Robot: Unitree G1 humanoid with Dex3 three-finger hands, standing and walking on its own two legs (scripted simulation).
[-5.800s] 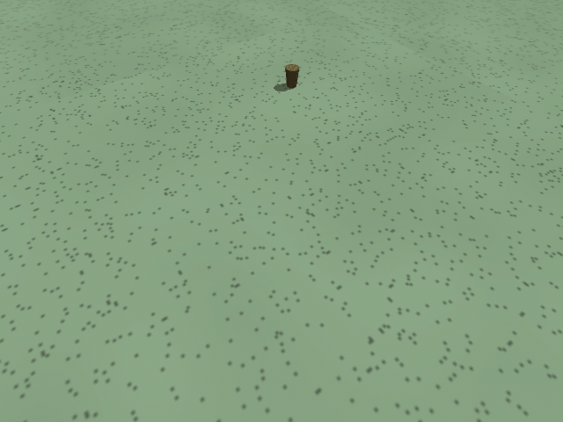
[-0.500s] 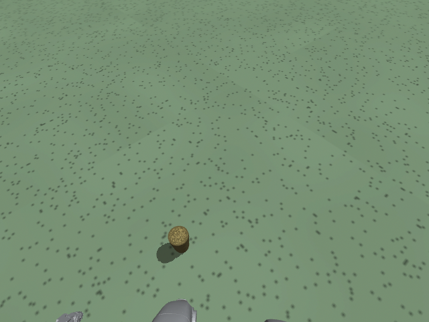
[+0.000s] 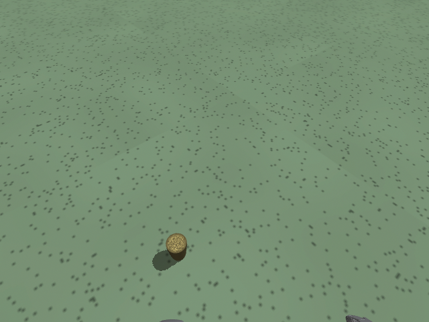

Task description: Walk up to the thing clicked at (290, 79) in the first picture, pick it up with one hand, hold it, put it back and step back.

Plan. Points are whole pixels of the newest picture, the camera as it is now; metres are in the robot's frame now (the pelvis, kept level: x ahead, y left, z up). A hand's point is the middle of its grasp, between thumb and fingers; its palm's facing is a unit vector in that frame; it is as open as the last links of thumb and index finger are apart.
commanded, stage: walk up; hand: left
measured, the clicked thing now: (177, 248) +0.52 +0.19 -0.70
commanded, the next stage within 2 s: none
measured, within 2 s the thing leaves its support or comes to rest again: neither
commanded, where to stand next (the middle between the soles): +0.14 -0.03 m, yaw -1 degrees
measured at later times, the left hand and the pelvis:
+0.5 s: hand out of the picture +0.12 +0.23 -0.15, palm faces -0.02 -0.94 -0.33, open 7.3 cm; pelvis +0.03 -0.02 +0.01, yaw +0 degrees
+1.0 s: hand out of the picture +0.11 +0.24 -0.14, palm faces -0.02 -0.94 -0.34, open 7.3 cm; pelvis +0.03 -0.01 +0.01, yaw +0 degrees
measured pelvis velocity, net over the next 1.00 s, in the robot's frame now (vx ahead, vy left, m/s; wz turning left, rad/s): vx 0.03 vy -0.01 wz -0.01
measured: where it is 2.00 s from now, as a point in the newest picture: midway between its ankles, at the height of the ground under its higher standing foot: outside the picture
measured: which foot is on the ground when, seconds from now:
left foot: down 0.00-1.00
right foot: down 0.00-1.00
